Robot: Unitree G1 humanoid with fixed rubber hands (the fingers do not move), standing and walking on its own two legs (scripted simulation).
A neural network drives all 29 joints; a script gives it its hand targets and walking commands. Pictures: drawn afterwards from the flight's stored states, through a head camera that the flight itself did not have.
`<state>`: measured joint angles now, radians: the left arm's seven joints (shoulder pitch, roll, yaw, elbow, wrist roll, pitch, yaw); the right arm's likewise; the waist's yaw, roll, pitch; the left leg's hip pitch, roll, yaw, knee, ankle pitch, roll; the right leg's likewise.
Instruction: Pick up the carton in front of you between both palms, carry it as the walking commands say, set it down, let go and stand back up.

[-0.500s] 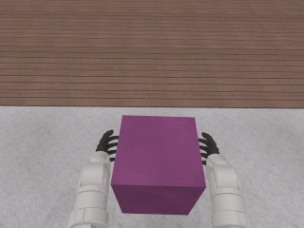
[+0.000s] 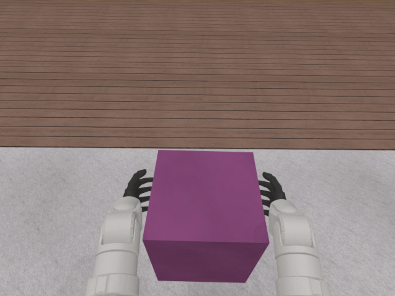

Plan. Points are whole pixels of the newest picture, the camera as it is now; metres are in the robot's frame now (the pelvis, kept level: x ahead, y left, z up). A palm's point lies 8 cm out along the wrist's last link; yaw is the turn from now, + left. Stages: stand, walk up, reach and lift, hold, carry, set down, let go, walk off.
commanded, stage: hold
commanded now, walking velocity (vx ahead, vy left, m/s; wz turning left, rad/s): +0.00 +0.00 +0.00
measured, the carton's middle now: (203, 219) +0.30 +0.00 -0.02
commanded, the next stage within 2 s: carry in 0.10 s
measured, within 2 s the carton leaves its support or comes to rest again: neither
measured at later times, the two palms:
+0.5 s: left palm (131, 165) +0.36 +0.16 +0.08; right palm (267, 169) +0.36 -0.14 +0.08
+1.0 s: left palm (135, 100) +0.62 +0.21 +0.09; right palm (235, 103) +0.62 -0.09 +0.09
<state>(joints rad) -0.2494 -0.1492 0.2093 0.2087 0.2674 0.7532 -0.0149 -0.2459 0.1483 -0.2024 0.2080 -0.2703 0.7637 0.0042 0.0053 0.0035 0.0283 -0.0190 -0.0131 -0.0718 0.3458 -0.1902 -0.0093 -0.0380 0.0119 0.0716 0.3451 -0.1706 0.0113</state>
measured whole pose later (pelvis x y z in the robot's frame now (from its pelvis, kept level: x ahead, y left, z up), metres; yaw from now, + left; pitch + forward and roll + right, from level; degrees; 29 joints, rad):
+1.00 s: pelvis +0.35 +0.06 +0.00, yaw +1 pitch +6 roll -1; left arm -0.19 -0.14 0.12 -0.34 0.10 1.24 0.09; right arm -0.17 0.14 -0.12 -0.34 -0.10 1.23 -0.09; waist -0.03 0.01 -0.11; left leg -0.17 0.04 0.24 0.33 -0.26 0.05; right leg -0.59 -0.09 -0.12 0.89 -0.26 0.01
